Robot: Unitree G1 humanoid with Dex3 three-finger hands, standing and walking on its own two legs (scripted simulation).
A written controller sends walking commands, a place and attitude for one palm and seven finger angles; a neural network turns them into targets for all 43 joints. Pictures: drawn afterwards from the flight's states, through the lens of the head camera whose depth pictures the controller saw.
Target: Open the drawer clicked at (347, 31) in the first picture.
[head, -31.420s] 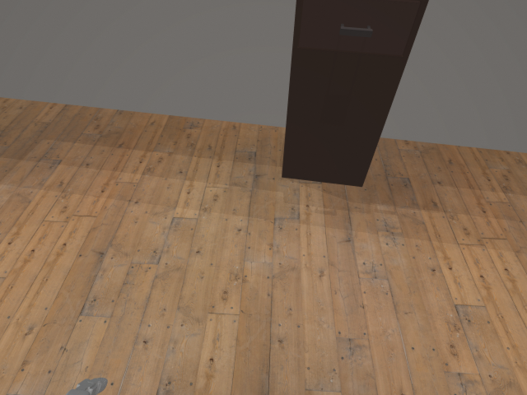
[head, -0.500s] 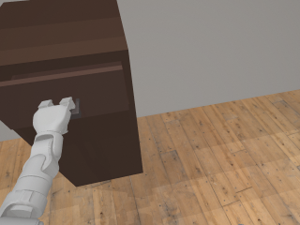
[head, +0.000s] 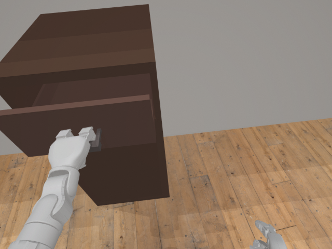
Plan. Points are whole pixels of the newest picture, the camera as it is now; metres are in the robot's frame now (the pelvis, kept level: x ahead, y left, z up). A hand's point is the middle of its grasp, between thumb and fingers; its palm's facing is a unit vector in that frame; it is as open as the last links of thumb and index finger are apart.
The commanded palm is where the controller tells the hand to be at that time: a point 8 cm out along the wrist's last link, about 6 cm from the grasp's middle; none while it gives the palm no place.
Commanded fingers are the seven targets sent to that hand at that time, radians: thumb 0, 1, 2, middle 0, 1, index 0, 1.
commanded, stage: pull the drawer open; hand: left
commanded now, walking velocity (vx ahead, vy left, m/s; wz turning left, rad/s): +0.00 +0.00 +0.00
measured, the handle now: (80, 141) +0.37 +0.26 +0.06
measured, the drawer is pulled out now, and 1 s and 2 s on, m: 0.11 0.22 0.30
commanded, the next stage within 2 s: open the thumb to release the handle in 1.98 s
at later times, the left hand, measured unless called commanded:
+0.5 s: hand (76, 183) +0.26 +0.24 +0.03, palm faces +0.02 -0.09 -1.00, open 5.5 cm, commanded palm +0.23 +0.25 +0.09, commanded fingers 0.00 0.90 0.90 -0.40 -1.35 -0.40 -1.35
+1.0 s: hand (71, 207) +0.20 +0.23 +0.03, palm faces +0.02 -0.11 -0.99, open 5.6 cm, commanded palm +0.17 +0.23 +0.09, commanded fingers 0.00 0.90 0.90 -0.40 -1.35 -0.40 -1.35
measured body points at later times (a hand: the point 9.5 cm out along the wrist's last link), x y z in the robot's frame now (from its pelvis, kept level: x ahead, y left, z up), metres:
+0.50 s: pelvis +0.00 -0.01 +0.00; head +0.00 -0.04 +0.45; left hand +0.25 +0.24 +0.09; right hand +0.18 -0.25 -0.11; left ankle +0.01 +0.13 -0.72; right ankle -0.06 -0.12 -0.72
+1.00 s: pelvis -0.01 +0.00 +0.00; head -0.01 -0.04 +0.45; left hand +0.20 +0.23 +0.09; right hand +0.21 -0.22 -0.09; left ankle +0.01 +0.13 -0.72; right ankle -0.06 -0.12 -0.72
